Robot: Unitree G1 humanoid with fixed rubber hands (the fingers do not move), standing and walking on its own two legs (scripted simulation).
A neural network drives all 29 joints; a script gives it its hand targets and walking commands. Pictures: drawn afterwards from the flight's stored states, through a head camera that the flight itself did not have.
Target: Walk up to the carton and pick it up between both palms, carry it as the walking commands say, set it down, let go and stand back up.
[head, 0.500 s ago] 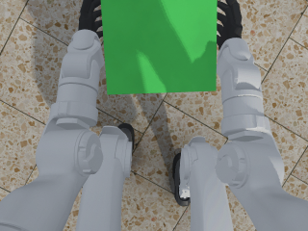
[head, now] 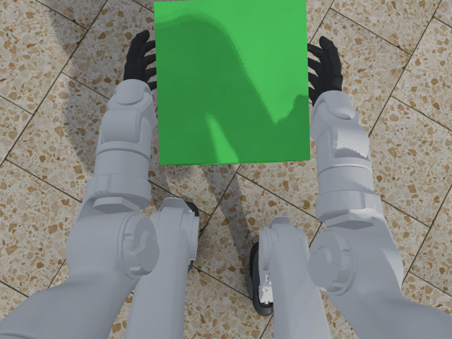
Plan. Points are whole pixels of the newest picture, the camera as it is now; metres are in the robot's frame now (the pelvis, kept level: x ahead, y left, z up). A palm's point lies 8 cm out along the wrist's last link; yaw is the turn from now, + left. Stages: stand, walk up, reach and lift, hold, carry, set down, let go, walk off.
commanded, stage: reach and lift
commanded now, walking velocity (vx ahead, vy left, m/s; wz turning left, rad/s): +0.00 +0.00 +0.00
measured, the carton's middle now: (231, 104) +0.50 +0.05 -0.16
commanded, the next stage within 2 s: none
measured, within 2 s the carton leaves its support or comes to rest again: neither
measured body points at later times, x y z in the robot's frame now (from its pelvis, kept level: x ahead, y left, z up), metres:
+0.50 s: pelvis +0.01 +0.00 +0.06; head +0.26 +0.05 +0.43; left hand +0.48 +0.20 -0.03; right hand +0.51 -0.09 -0.01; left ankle +0.15 +0.13 -0.45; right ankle +0.06 -0.12 -0.45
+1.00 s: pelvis +0.03 +0.01 +0.12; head +0.24 +0.05 +0.51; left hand +0.46 +0.20 +0.05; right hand +0.48 -0.09 +0.06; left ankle +0.15 +0.13 -0.45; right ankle +0.06 -0.12 -0.45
